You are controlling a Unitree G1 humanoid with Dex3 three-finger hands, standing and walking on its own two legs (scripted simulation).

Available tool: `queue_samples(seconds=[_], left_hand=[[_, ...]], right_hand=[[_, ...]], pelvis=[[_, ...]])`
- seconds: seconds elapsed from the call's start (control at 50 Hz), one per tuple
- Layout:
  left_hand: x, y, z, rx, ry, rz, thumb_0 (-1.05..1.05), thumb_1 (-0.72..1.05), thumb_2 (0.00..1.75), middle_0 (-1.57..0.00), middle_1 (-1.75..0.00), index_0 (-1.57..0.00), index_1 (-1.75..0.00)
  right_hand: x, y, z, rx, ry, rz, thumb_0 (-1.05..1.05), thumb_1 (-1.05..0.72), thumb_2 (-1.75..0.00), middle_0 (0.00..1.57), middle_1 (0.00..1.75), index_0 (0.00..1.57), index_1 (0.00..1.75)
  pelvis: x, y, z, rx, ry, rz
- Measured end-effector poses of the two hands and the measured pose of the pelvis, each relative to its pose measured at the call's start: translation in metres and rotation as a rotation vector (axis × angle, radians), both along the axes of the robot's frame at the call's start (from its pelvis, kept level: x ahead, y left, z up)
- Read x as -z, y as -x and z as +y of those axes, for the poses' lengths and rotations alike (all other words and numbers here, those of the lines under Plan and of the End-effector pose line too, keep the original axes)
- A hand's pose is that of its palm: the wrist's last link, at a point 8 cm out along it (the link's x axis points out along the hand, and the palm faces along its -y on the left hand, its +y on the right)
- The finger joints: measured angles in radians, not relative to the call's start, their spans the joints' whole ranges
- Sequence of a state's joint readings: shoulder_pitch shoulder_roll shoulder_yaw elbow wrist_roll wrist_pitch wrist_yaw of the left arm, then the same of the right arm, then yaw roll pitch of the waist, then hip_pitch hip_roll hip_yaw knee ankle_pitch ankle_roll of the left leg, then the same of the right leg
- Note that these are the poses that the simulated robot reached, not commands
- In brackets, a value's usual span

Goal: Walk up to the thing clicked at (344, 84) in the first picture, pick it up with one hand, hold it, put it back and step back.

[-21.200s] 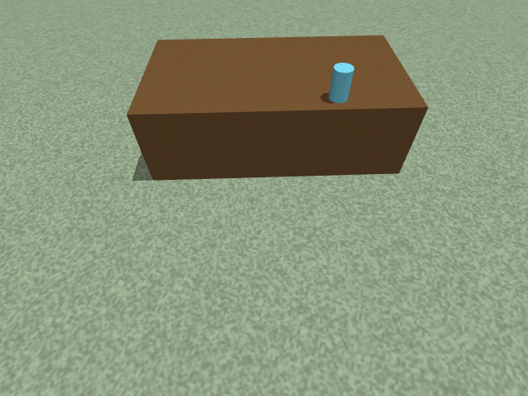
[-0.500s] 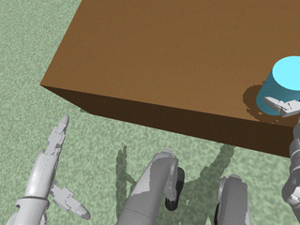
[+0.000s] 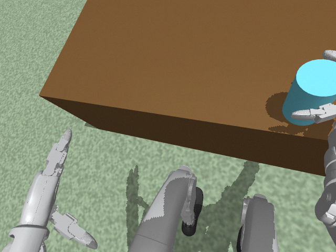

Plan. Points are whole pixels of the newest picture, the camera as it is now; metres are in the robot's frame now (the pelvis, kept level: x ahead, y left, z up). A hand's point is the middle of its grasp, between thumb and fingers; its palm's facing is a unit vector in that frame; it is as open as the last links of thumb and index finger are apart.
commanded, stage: open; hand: right
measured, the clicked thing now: (309, 96) +0.51 -0.17 -0.07
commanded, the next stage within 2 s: withdraw in 0.02 s
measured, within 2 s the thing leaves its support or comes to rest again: neither
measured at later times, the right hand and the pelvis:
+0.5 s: hand out of the picture +0.52 -0.22 +0.03, palm faces +0.16 +0.99 -0.01, open 17.5 cm; pelvis +0.00 +0.00 +0.02, yaw +0 degrees
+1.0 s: hand out of the picture +0.51 -0.30 +0.11, palm faces +0.33 +0.91 -0.27, open 16.9 cm; pelvis +0.04 +0.00 +0.12, yaw +0 degrees
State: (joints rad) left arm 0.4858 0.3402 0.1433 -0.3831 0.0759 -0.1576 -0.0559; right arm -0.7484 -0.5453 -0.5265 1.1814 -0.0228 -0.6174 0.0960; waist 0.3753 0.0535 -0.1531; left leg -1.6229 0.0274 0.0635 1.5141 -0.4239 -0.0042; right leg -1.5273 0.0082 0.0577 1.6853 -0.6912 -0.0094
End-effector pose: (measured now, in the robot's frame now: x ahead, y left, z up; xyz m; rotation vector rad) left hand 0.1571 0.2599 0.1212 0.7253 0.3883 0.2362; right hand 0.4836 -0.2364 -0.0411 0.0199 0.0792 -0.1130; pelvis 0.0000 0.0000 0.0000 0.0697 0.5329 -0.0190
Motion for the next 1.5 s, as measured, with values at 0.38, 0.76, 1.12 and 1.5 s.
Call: queue_samples(seconds=[0.38,0.76,1.12,1.5], left_hand=[[-0.01,0.006,-0.001,-0.002,0.003,-0.018,-0.01,-0.5,0.04,-0.07,-0.06,-0.07,-0.06],[-0.016,-0.011,-0.002,-0.082,0.222,0.045,-0.02,-0.54,0.07,-0.08,-0.06,-0.07,-0.07],[-0.014,-0.064,-0.063,0.007,0.557,0.15,-0.01,0.16,0.5,-0.14,-0.18,-0.13,-0.19],[-0.019,-0.089,-0.042,-0.081,0.541,0.218,0.01,0.78,0.83,-0.19,-0.28,-0.19,-0.28]], right_hand=[[-0.025,-0.005,-0.015,0.031,0.017,-0.04,-0.02,0.61,-0.13,0.15,0.16,0.17,0.17],[-0.102,0.0,-0.061,0.066,0.148,0.257,-0.01,0.52,-0.07,0.05,0.06,0.07,0.07],[-0.185,0.033,-0.095,0.22,0.266,0.435,-0.01,0.4,-0.13,0.06,0.07,0.07,0.08],[-0.168,0.178,-0.013,0.088,0.167,0.528,-0.01,0.38,-0.15,0.07,0.08,0.08,0.09]], pelvis=[[-0.004,0.003,0.001,-0.002,0.002,-0.018],[-0.069,-0.013,-0.003,-0.008,0.019,-0.102],[-0.136,-0.056,0.0,-0.001,0.023,-0.201],[-0.168,-0.089,0.003,0.009,0.049,-0.355]])
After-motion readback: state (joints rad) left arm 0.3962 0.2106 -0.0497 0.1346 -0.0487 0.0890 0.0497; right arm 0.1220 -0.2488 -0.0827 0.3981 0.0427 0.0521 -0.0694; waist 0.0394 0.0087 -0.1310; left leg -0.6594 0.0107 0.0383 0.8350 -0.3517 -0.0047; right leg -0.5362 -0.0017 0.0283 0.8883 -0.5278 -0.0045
